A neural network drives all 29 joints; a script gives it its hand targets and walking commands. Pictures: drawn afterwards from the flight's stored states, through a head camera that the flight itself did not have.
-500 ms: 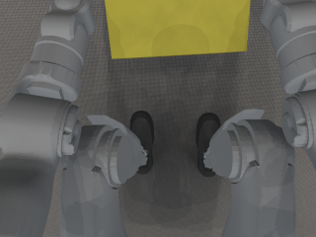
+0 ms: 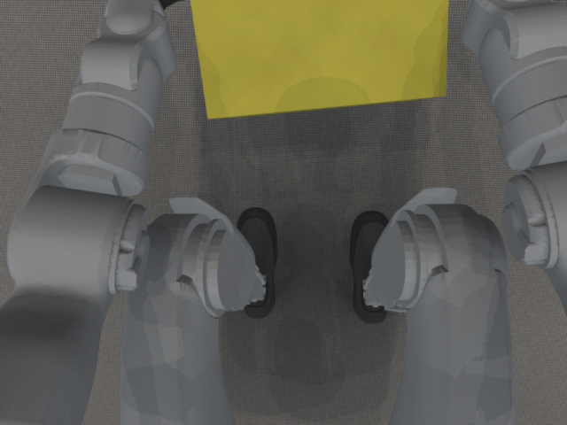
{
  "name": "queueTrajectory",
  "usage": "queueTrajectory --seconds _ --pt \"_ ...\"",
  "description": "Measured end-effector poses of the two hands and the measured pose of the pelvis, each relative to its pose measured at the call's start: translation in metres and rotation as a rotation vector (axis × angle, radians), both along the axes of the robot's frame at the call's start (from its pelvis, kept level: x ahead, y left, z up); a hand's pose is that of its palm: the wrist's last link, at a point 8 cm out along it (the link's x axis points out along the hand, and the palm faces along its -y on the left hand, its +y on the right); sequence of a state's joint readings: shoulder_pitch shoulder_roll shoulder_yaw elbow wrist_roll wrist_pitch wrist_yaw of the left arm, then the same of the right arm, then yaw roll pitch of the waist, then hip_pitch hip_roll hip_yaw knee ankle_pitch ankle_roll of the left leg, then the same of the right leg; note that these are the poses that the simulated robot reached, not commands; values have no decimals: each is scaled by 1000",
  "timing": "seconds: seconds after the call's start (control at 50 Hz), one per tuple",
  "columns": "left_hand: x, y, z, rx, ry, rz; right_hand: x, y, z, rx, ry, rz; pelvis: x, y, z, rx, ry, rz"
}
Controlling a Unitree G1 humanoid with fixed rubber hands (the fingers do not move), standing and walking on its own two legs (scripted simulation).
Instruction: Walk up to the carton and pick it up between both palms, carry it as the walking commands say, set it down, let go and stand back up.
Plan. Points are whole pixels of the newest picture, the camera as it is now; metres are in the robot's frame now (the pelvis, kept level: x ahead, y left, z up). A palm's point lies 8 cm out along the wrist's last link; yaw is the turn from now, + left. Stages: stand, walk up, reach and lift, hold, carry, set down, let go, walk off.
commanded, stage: reach and lift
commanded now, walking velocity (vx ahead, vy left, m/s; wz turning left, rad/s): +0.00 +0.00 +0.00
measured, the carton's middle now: (314, 12) +0.56 -0.03 -0.22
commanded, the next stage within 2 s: none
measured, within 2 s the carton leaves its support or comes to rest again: neither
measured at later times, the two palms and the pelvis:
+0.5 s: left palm out of the picture +0.54 +0.15 -0.07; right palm out of the picture +0.54 -0.20 -0.07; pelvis -0.01 +0.00 +0.02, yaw -1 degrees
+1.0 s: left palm out of the picture +0.52 +0.15 -0.02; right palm out of the picture +0.52 -0.19 -0.02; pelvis -0.02 +0.01 +0.05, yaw -1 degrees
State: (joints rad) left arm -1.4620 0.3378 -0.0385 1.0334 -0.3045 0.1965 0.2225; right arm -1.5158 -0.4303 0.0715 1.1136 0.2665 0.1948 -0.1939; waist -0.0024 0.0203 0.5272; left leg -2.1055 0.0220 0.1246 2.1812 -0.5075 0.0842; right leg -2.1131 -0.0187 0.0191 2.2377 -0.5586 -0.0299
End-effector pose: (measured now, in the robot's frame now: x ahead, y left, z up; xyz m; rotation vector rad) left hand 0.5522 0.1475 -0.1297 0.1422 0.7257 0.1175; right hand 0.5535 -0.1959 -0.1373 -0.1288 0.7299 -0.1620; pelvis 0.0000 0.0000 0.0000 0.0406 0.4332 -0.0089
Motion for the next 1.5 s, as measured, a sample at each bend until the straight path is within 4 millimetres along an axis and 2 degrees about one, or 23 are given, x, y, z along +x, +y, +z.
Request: queueTrajectory --seconds 0.42,0.72,1.02,1.34,1.5 --pt "-9 -1 47 -77 -18 54 -6 0 54 15 -15 -38 -8 3 9 -11 -87 -5" --pt "-19 -1 86 -108 -30 77 -17 0 93 37 -21 -69 -13 4 34 -15 -123 -9" --pt "-35 2 110 -62 -15 165 -30 11 117 36 -4 -91 -16 6 56 -20 -143 -19" --pt "-43 0 156 -61 -41 143 -41 9 167 22 -29 -99 -22 11 81 -33 -196 -29" --pt "-51 -1 176 -57 -28 139 -51 8 186 23 -17 -106 -24 11 99 -35 -216 -35"
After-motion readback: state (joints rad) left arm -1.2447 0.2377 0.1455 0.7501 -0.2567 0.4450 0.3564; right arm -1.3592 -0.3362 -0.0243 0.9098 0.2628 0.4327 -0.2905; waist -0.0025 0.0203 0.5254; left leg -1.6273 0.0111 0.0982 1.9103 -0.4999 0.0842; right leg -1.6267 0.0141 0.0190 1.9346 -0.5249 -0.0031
